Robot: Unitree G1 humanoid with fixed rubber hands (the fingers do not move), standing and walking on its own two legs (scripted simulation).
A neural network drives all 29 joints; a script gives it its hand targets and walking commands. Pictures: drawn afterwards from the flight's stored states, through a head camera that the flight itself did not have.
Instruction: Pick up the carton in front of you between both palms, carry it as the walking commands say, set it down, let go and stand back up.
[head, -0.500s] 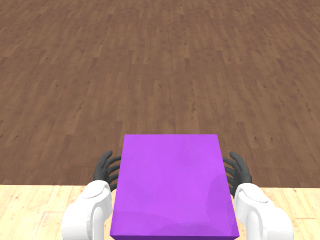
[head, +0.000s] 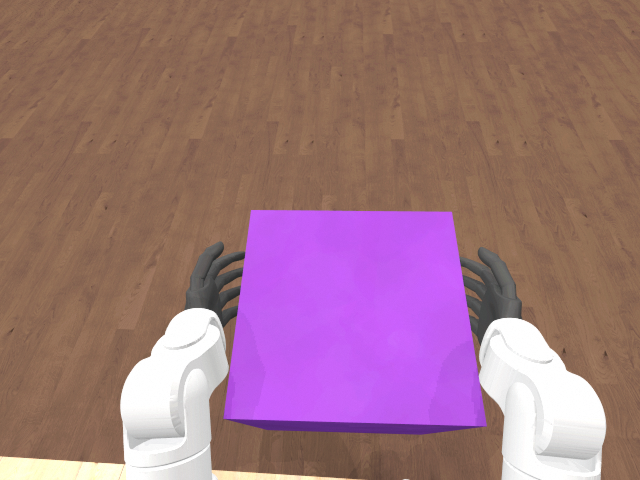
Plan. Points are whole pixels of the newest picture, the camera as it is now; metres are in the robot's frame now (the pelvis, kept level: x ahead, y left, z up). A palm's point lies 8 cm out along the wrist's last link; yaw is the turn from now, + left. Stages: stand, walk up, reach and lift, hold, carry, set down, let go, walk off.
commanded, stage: carry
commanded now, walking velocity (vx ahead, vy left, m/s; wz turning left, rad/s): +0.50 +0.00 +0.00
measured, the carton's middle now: (346, 336) +0.27 +0.00 +0.06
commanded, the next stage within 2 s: none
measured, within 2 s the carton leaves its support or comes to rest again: neither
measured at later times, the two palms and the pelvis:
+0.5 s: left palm (259, 110) +0.67 +0.15 +0.14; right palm (435, 108) +0.66 -0.15 +0.15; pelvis +0.31 +0.01 +0.01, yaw -2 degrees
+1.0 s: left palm (270, 28) +0.95 +0.16 +0.18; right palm (409, 20) +0.98 -0.14 +0.19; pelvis +0.62 -0.02 +0.07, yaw +0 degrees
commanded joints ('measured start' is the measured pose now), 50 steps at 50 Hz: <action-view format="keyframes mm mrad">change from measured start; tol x32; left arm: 1 -471 -379 -447 -46 -167 -22 26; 50 -1088 -725 -540 110 -266 -78 -34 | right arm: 1 -555 420 490 -88 168 -8 -27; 17 -1003 590 369 280 98 -72 -26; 50 -941 634 314 264 43 -72 -3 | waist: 1 80 -391 -361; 21 -5 -176 -289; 25 -121 334 -606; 40 -11 139 -378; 44 105 -352 -565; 50 69 -65 -405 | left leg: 1 -649 -150 -88 723 41 17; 19 -746 -41 -52 142 332 87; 22 -303 -154 51 -50 376 114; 25 382 267 -798 -189 459 345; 41 -60 86 -76 87 1001 120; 44 -725 -170 -158 777 5 30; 50 -883 -38 -214 730 105 77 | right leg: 1 776 -355 788 -324 -210 -189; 22 545 -126 43 152 649 -23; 26 -308 78 241 930 -382 40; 35 -305 -2 167 466 -283 45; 41 333 143 -50 -25 -105 10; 44 872 -309 906 -244 -34 -276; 50 715 -246 526 -161 130 -140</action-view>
